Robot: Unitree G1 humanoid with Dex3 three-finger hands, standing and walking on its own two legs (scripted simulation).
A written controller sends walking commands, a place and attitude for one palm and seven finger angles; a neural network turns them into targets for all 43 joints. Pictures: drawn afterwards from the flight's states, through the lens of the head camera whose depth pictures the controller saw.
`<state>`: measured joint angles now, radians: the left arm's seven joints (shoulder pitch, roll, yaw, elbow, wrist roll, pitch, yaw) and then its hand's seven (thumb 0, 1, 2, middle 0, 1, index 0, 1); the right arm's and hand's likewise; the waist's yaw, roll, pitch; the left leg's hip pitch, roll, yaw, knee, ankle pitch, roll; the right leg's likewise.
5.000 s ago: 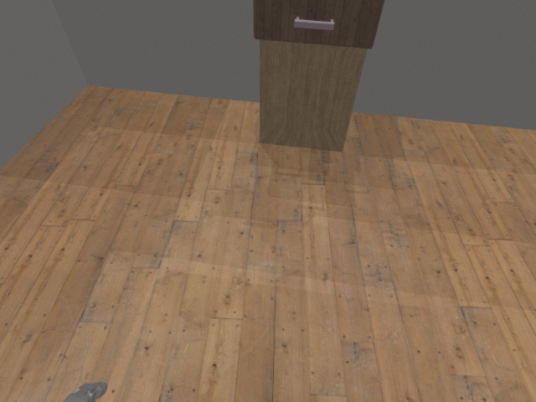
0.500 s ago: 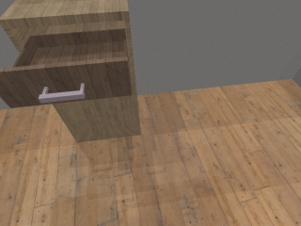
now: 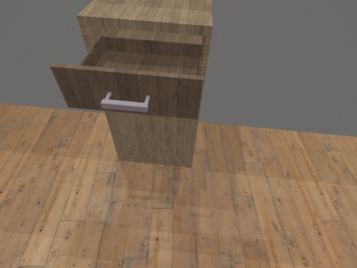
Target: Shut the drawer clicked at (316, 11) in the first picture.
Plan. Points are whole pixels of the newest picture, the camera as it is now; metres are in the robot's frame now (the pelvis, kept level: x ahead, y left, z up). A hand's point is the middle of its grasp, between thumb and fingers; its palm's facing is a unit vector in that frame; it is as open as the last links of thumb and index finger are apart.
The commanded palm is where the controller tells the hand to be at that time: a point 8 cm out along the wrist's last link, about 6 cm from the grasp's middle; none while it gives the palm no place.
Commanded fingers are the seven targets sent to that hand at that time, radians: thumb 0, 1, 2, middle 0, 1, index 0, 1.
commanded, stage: take the last steps up to it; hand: left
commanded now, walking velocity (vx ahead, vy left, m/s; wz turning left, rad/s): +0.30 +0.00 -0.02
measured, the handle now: (126, 101) +0.55 +0.24 +0.04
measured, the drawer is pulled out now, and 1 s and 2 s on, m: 0.28 0.28 0.28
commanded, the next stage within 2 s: come to a stop and stand still in 0.68 s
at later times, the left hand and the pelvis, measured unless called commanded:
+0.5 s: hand (128, 224) +0.26 +0.18 -0.17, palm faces -0.08 -0.98 -0.20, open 7.4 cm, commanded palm none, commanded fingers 0.00 0.90 0.90 -0.20 -0.30 -0.20 -0.30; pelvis +0.13 +0.00 -0.01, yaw -3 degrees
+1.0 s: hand (130, 232) +0.24 +0.17 -0.19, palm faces +0.06 -0.98 -0.17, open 7.3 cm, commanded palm none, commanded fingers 0.00 0.90 0.90 -0.20 -0.30 -0.20 -0.30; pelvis +0.25 +0.00 -0.01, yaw -1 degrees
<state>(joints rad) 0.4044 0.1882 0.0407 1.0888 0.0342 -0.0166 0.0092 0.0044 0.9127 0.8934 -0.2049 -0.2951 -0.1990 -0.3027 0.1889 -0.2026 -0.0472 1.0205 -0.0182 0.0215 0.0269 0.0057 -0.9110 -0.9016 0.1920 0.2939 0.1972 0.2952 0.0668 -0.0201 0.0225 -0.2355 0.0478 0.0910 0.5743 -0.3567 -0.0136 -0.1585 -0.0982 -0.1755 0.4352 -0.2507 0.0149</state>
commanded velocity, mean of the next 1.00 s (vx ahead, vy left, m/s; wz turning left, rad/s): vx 0.12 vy -0.01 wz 0.00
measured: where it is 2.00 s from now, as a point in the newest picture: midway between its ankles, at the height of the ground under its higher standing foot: outside the picture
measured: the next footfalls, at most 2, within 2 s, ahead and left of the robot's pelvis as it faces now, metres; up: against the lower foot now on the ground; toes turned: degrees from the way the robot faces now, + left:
left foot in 0.02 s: +0.04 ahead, +0.12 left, +0.00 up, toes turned +6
right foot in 0.54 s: +0.29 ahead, -0.12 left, +0.00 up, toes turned -10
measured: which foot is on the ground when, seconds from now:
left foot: up 0.00-0.00, down 0.02-0.54, up 0.56-0.92, down 0.94-1.00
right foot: down 0.00-0.02, up 0.04-0.52, down 0.54-1.00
